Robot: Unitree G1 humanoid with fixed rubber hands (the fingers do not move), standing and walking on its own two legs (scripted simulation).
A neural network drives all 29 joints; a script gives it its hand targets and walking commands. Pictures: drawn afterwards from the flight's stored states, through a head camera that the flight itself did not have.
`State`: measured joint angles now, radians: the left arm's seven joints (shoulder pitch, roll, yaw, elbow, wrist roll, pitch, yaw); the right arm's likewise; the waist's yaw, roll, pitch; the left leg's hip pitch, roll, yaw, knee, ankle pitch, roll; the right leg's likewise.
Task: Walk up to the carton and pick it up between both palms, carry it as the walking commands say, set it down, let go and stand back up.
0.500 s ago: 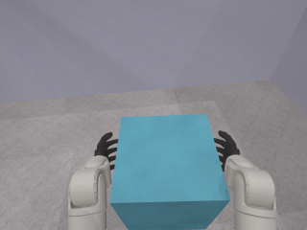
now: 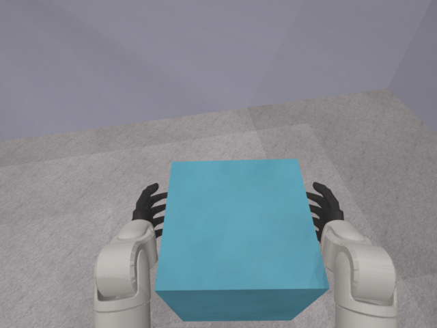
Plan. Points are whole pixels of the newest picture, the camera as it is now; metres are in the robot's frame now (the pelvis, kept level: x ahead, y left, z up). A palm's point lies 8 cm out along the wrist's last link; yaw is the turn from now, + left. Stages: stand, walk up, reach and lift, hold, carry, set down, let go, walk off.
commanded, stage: carry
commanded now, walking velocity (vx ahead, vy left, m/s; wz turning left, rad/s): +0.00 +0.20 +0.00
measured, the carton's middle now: (235, 246) +0.27 +0.00 +0.02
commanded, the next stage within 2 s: none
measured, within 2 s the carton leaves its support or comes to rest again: neither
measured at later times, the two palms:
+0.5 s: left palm (59, 263) +0.21 +0.27 +0.08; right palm (257, 259) +0.22 -0.03 +0.08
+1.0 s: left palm out of the picture +0.15 +0.39 +0.08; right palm (174, 303) +0.16 +0.09 +0.07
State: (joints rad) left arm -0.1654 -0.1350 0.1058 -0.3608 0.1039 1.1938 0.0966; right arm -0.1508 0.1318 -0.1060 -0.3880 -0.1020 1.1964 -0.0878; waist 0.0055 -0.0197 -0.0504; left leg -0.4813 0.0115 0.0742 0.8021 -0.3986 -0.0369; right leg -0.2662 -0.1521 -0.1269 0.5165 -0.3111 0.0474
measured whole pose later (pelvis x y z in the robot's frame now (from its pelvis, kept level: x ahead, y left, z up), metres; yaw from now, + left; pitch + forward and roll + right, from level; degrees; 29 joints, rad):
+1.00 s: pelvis -0.11 +0.23 -0.01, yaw +2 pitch +3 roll +1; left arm -0.17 -0.14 0.12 -0.30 0.11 1.19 0.09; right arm -0.15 0.13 -0.11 -0.33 -0.12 1.20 -0.08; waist 0.01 0.03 -0.08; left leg -0.50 -0.02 0.09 0.81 -0.39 0.01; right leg -0.34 -0.06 -0.14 0.59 -0.30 -0.04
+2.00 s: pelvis -0.24 +0.50 -0.01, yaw +3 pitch +4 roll +0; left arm -0.14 -0.13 0.13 -0.35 0.11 1.21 0.09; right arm -0.16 0.13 -0.08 -0.32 -0.11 1.19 -0.09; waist 0.00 -0.03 -0.07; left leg -0.38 0.02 0.07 0.53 -0.23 0.02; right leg -0.55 -0.11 -0.06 1.02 -0.52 0.07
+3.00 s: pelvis -0.34 +0.68 +0.00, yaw +3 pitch +3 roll +0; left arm -0.18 -0.14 0.13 -0.27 0.13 1.22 0.08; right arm -0.17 0.14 -0.12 -0.27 -0.12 1.21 -0.08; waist -0.01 0.00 -0.14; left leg -0.36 -0.01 0.11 0.47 -0.17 0.06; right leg -0.32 -0.06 -0.08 0.50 -0.23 0.02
